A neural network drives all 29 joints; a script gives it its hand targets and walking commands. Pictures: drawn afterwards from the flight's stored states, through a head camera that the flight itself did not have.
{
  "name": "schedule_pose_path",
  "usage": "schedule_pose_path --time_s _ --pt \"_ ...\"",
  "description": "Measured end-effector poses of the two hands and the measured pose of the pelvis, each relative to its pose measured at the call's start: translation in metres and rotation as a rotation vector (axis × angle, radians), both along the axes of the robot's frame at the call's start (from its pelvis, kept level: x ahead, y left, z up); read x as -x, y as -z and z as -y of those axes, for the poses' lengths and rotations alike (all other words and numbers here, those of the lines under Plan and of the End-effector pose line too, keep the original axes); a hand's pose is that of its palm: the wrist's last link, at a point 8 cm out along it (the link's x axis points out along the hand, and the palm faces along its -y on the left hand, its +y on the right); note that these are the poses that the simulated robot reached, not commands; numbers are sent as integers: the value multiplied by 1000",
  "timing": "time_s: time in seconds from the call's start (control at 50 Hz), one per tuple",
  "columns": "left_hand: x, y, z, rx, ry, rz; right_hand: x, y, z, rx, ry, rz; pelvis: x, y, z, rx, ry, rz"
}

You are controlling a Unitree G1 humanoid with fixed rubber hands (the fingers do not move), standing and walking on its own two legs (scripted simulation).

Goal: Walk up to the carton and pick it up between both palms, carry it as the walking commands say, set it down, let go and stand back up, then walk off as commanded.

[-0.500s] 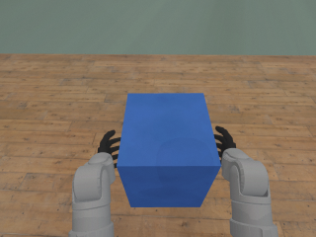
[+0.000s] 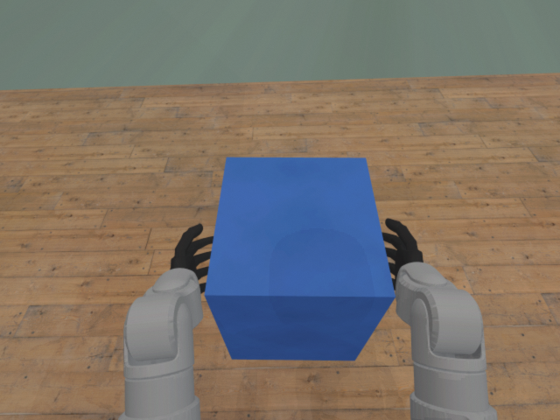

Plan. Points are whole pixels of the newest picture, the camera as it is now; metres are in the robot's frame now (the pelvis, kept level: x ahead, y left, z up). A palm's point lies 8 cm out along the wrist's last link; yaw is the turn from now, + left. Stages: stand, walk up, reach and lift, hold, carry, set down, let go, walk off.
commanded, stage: carry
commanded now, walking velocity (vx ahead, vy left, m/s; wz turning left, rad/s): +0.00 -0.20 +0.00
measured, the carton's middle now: (294, 265) +0.32 -0.01 +0.03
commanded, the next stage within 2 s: none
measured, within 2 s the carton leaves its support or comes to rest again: neither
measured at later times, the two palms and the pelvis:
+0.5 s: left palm (215, 343) +0.19 +0.09 +0.09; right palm (470, 326) +0.20 -0.20 +0.09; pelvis -0.08 -0.06 +0.00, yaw +1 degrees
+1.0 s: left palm (245, 378) +0.15 +0.06 +0.09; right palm (517, 359) +0.16 -0.23 +0.09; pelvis -0.11 -0.09 +0.01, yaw +3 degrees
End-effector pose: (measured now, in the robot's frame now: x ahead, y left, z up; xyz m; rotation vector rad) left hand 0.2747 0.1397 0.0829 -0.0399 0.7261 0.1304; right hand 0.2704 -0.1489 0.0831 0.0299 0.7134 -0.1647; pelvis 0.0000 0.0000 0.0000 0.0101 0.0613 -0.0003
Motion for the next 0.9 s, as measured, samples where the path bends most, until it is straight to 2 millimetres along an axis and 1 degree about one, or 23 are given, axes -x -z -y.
schedule_pose_path --time_s 0.04,0.1,0.2,0.32,0.36,0.4,0.44,0.48,0.56,0.64,0.76,0.84,0.9 --pt "6 2 9 2 -1 5 6 2 9 4 -3 5 5 4 9 -8 6 -2" --pt "14 5 21 0 1 -3 15 6 21 -2 2 -5 14 5 21 -3 -12 15" --pt "31 7 30 20 -24 -18 25 3 30 8 -16 -19 29 0 36 -19 -31 18" --pt "50 1 32 27 -58 -12 35 -5 32 6 -41 -13 51 -9 46 -28 -16 -8" --pt "56 0 35 27 -46 -1 42 -8 34 3 -26 0 60 -10 46 -7 11 -8" --pt "60 -3 38 30 -33 33 52 -10 38 2 -8 32 70 -6 46 18 -9 14" --pt "68 -5 41 36 -34 39 63 -10 42 21 -20 36 75 -5 51 10 -35 33" --pt "79 -5 45 35 -38 23 72 -11 45 38 -39 21 75 -6 57 -1 -22 41" --pt "94 -9 56 21 -54 36 79 -14 56 26 -58 33 80 -1 72 5 -9 70" --pt "102 -13 70 1 -51 10 88 -13 70 10 -57 7 86 -5 85 1 -34 70" --pt "106 -21 88 -22 -25 18 98 -15 88 -19 -27 15 98 -8 94 4 -38 55" --pt "109 -23 92 -24 -20 29 103 -16 92 -25 -16 26 105 -8 97 6 -40 51" --pt "114 -18 91 -22 -19 13 108 -13 91 -15 -21 10 108 -8 97 7 -41 49"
